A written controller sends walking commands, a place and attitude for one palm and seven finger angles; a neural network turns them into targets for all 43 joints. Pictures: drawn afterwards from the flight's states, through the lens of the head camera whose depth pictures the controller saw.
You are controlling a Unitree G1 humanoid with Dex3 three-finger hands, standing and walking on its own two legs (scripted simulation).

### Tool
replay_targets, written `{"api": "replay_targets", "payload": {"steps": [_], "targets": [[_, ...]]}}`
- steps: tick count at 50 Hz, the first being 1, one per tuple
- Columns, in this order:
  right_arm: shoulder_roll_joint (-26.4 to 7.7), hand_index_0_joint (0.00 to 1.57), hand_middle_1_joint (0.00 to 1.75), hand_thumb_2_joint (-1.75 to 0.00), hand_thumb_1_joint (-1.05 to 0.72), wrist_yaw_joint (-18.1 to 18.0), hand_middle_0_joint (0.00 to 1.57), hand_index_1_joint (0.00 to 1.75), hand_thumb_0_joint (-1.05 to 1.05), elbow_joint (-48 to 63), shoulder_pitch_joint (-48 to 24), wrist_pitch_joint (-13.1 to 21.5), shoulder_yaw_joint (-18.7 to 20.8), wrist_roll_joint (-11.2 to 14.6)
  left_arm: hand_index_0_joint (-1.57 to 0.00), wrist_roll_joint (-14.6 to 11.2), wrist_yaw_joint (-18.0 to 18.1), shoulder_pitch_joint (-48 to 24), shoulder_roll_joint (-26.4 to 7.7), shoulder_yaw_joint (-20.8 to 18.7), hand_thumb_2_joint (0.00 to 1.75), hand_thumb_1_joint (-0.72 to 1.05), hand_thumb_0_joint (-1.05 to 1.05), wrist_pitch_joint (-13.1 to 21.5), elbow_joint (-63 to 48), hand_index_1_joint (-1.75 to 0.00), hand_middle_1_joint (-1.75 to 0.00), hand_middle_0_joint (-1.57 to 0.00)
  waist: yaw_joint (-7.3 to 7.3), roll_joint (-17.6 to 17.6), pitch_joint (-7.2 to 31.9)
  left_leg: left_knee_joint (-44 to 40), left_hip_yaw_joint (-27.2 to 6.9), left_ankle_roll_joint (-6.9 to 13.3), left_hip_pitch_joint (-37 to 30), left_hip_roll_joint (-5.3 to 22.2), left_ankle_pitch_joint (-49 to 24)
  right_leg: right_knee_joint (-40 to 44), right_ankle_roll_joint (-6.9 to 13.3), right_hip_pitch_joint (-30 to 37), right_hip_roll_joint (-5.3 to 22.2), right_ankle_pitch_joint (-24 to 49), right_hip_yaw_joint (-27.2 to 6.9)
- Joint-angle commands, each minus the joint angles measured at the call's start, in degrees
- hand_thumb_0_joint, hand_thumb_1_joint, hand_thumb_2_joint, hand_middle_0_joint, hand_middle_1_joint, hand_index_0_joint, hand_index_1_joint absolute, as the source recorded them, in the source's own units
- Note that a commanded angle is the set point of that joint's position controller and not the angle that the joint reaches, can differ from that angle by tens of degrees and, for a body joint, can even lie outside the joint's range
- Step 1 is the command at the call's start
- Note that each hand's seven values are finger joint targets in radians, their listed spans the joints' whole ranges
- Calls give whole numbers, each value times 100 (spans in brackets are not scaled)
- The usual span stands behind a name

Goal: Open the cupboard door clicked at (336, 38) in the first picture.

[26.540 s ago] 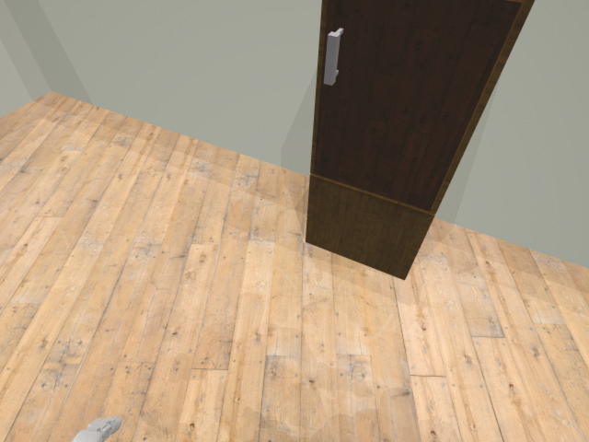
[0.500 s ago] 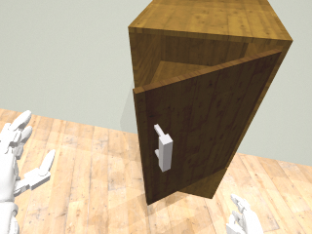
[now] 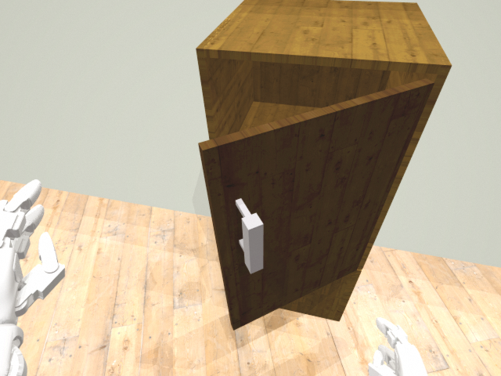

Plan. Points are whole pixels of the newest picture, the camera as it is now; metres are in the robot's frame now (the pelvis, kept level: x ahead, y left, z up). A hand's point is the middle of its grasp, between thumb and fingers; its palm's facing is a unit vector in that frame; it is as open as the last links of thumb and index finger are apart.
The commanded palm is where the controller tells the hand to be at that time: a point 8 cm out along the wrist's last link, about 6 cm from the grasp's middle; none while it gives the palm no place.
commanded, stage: step back with the hand held close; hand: left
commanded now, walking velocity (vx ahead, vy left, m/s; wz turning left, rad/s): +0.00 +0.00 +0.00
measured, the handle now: (247, 235) +0.32 +0.05 +0.08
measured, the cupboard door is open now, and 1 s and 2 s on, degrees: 39 39 39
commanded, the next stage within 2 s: stop stepping back and stand still in 1.06 s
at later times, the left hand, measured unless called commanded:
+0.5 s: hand (26, 299) +0.15 +0.27 +0.16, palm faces +0.34 -0.80 -0.49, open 7.4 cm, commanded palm +0.09 +0.32 +0.17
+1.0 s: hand out of the picture +0.02 +0.31 +0.18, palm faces +0.51 -0.73 -0.45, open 7.4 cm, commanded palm -0.05 +0.35 +0.17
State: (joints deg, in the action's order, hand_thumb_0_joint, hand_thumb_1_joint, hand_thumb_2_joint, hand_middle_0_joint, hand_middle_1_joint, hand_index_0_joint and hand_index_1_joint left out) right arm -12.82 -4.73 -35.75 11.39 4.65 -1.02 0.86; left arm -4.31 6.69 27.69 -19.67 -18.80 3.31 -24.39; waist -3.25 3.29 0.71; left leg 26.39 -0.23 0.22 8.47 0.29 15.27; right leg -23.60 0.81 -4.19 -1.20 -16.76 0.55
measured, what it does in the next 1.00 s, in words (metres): walks backwards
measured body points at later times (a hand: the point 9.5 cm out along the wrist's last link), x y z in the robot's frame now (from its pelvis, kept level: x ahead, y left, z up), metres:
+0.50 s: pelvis -0.06 +0.02 +0.00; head -0.04 +0.03 +0.45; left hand +0.13 +0.31 +0.19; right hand +0.11 -0.23 -0.07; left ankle -0.01 +0.12 -0.74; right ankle -0.04 -0.11 -0.74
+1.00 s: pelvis -0.16 +0.03 -0.02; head -0.16 +0.05 +0.43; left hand -0.01 +0.35 +0.20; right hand +0.01 -0.19 -0.10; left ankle -0.01 +0.12 -0.74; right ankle -0.13 -0.10 -0.73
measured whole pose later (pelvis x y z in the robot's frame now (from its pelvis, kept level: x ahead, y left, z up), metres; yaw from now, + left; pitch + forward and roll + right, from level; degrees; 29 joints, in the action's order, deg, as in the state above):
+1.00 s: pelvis -0.16 +0.03 -0.02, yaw +6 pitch -2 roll -4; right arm -11.1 -4.3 -34.2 13.8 6.1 0.6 0.0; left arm -1.3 9.2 28.5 -25.4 -26.4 13.4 -31.4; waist 2.0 1.9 -2.2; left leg 33.4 1.2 4.1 28.4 1.6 4.6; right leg -42.9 -1.1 -20.0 -4.2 -20.8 -0.6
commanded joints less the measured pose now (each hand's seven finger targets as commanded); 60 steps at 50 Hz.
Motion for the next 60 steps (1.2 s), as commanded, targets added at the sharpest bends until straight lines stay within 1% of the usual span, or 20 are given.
{"api": "replay_targets", "payload": {"steps": [1, 2, 3, 4, 7, 18, 32, 36, 40, 42, 46, 48, 49, 53, 54, 55, 56, 57, 58, 60], "targets": [[-575, 20, 30, -90, -90, -17, 20, 30, 0, 957, -787, 331, 207, -26, -20, 20, 80, -410, -984, -620, 90, 90, 0, 395, -1040, -30, -30, -20, -30, -136, 223, -285, 84, 110, -407, 25, -1526, 378, -41, -418, 64, 1588, 67], [-601, 20, 30, -90, -90, -23, 20, 30, 0, 959, -815, 340, 224, -15, -20, 20, 101, -719, -1225, -813, 90, 90, 0, 422, -1214, -30, -30, -20, -36, -56, 329, -283, 98, 115, -442, 21, -1495, 393, -37, -383, 73, 1580, 34], [-657, 20, 30, -90, -90, -20, 20, 30, 0, 1123, -594, 224, 176, 44, -20, 71, 178, -1649, -2221, -1790, 90, 90, 0, 713, -1314, -30, -30, -20, 158, 207, -295, -160, -33, 194, -134, 89, -1103, 728, -40, -863, 352, 1861, -428], [-622, 20, 30, -90, -90, -11, 20, 30, 0, 978, -696, 167, 226, 10, -20, 24, 68, -910, -1512, -1243, 90, 90, 0, 744, -788, -30, -30, -20, 190, -399, -30, 12, -125, 215, -127, 97, -1099, 716, -36, -781, 470, 2086, -511], [-704, 20, 30, -90, -90, 35, 20, 30, 0, 1074, -726, -34, 311, 6, -20, 65, -36, -165, -1091, -790, 90, 90, 0, 675, -631, -30, -30, -20, 245, -601, 192, 148, -20, 205, -265, 138, -1515, 603, -100, -784, 551, 2704, -536], [-705, 20, 30, -90, -90, -76, 20, 30, 0, 1344, -761, -270, 416, 35, -20, 101, 227, 315, -1739, -1405, 90, 90, 0, 842, -1699, -30, -30, -20, 185, 106, 1000, -150, -191, 174, 4, 434, -2520, -165, -145, -360, 328, 2513, -268], [-820, 20, 30, -90, -90, -37, 20, 30, 0, 1331, -494, 94, 425, -16, -20, 284, 304, 151, -1243, -1186, 90, 90, 0, 1094, -1440, -30, -30, -20, 355, 94, 37, -781, -701, 433, 2735, 686, 2028, -479, -162, -246, 106, -237, -522], [-805, 20, 30, -90, -90, -57, 20, 30, 0, 1275, -434, 239, 424, -67, -20, 367, 356, -212, -1254, -1172, 90, 90, 0, 1174, -1586, -30, -30, -20, 367, 115, -42, -586, -723, 408, 2779, 574, 2342, -365, -66, -615, 137, -932, -656], [-705, 20, 30, -90, -90, -45, 20, 30, 0, 1158, -372, 357, 395, -86, -20, 303, 424, -202, -1417, -1236, 90, 90, 0, 1272, -2015, -30, -30, -20, 393, -5, 310, -235, -668, 225, 1700, 342, 1571, -70, 38, -1351, 267, -739, -712], [-737, 20, 30, -90, -90, -36, 20, 30, 0, 1131, -363, 391, 390, -96, -20, 300, 442, -55, -1408, -1289, 90, 90, 0, 1288, -2055, -30, -30, -20, 391, 346, 374, -494, -796, 263, 1896, 483, 1701, -391, -40, -1156, 120, -512, -562], [-771, 20, 30, -90, -90, -22, 20, 30, 0, 1125, -415, 461, 467, -102, -20, 350, 394, -29, -1363, -1502, 90, 90, 0, 1327, -1879, -30, -30, -20, 291, 1187, 482, -1756, -1537, 671, 3636, 1458, 2818, -2568, -218, 440, -460, -286, -25], [-711, 20, 30, -90, -90, 10, 20, 30, 0, 1043, -388, 481, 515, -103, -20, 276, 389, 89, -1555, -1663, 90, 90, 0, 1348, -1697, -30, -30, -20, 273, 753, 572, -1528, -1384, 681, 3090, 1521, 2175, -2603, -154, -25, -424, -620, -91], [-647, 20, 30, -90, -90, 47, 20, 30, 0, 1046, -424, 506, 497, -89, -20, 224, 367, 198, -1302, -1457, 90, 90, 0, 1325, -1629, -30, -30, -20, 293, 617, 500, -1407, -1236, 625, 2767, 1466, 1952, -2358, -108, -308, -389, -826, -47], [-620, 20, 30, -90, -90, 132, 20, 30, 0, 925, -642, 518, 494, -109, -20, 87, 313, 363, -1430, -1478, 90, 90, 0, 1324, -1528, -30, -30, -20, 294, 895, 177, -1119, -546, 213, 2141, 1312, 1832, -787, 114, -872, -183, -1224, -97], [-506, 20, 30, -90, -90, 173, 20, 30, 0, 881, -608, 485, 477, -105, -20, 65, 287, 170, -1362, -1326, 90, 90, 0, 1372, -1573, -30, -30, -20, 328, 271, 170, -284, -318, 15, 1765, 994, 1434, 98, 292, -1383, 274, -1438, -906], [-434, 20, 30, -90, -90, 201, 20, 30, 0, 822, -539, 431, 506, -85, -20, 121, 296, -63, -1501, -1284, 90, 90, 0, 1417, -1631, -30, -30, -20, 331, -1036, 126, 1612, 153, -297, 1066, 359, 909, 1266, 674, -2699, 1322, -1950, -2720], [-554, 20, 30, -90, -90, 249, 20, 30, 0, 727, -610, 411, 554, -44, -20, 233, 349, -563, -1477, -1021, 90, 90, 0, 1385, -1659, -30, -30, -20, 217, -1763, -50, 3382, 32, -383, 1414, -144, 921, 1767, 794, -3158, 2157, -1270, -3608], [-624, 20, 30, -90, -90, 281, 20, 30, 0, 652, -742, 435, 572, -82, -20, 270, 370, -677, -1431, -889, 90, 90, 0, 1321, -1582, -30, -30, -20, 258, -1628, -37, 4138, -463, -310, 1648, -164, 909, 1407, 614, -2839, 1880, -16, -2855], [-536, 20, 30, -90, -90, 232, 20, 30, 0, 716, -715, 461, 512, -98, -20, 291, 344, -728, -1657, -1187, 90, 90, 0, 1312, -1812, -30, -30, -20, 258, -1806, 250, 4149, -390, -310, 1947, -160, 1062, 1028, 660, -2364, 1778, 1292, -2640], [-395, 20, 30, -90, -90, 129, 20, 30, 0, 840, -606, 349, 349, -88, -20, 251, 313, -679, -1524, -1117, 90, 90, 0, 1242, -1617, -30, -30, -20, 338, -1329, 264, 3381, -151, -256, 1878, 39, 758, 345, 679, -1518, 1407, 2388, -1806]]}}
